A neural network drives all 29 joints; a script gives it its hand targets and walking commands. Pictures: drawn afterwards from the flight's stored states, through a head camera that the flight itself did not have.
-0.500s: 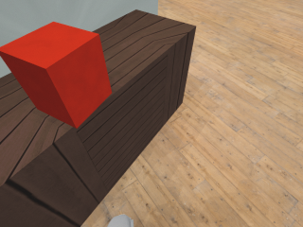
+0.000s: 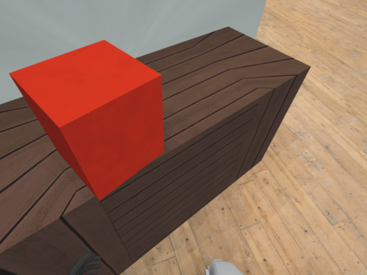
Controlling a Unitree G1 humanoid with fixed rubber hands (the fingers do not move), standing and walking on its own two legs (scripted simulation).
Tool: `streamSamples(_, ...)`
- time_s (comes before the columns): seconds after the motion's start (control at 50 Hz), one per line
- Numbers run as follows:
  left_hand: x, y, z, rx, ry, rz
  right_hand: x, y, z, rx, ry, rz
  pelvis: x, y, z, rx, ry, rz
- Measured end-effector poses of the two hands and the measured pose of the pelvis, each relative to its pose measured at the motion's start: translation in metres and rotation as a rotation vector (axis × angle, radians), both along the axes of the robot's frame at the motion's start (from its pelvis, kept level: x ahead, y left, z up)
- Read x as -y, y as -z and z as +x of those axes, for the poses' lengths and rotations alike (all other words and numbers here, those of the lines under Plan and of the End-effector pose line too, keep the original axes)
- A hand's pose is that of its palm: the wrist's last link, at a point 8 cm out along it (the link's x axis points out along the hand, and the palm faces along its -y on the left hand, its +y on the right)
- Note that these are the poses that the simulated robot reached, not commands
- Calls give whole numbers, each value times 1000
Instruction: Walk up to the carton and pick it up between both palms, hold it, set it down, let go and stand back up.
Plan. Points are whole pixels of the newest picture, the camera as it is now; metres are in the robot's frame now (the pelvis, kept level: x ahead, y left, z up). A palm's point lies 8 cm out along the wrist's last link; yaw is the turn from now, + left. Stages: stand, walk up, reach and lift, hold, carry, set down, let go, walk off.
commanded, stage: walk up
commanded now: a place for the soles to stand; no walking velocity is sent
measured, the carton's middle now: (101, 120) +0.45 +0.18 +0.10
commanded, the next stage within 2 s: none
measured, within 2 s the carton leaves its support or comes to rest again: neither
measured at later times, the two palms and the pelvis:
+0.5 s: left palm out of the picture +0.15 +0.27 -0.12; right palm (275, 208) +0.28 -0.24 -0.07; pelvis +0.13 -0.01 +0.01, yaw +17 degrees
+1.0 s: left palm out of the picture +0.08 +0.22 -0.11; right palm (259, 190) +0.35 -0.23 -0.10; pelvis +0.13 -0.06 +0.00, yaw +31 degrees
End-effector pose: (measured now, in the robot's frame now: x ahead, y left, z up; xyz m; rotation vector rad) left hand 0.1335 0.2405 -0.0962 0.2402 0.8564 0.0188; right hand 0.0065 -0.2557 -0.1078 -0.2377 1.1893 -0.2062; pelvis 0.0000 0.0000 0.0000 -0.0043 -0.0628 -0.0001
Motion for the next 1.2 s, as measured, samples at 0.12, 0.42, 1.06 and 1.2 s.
streamSamples(0.12,6,6,-6,-72,-136,25,24,6,91,53,-119,-18,10,3,40,24,-64,-25)
streamSamples(0.42,-38,37,-10,-296,-352,13,-13,-35,260,189,-325,-79,4,-2,120,7,-243,-11)
streamSamples(1.06,27,14,-80,-220,-718,-9,-38,-16,342,174,-628,57,54,-4,128,-2,-561,17)
streamSamples(1.2,42,10,-105,-246,-752,-16,-52,-23,344,169,-667,80,59,-12,131,-7,-599,-11)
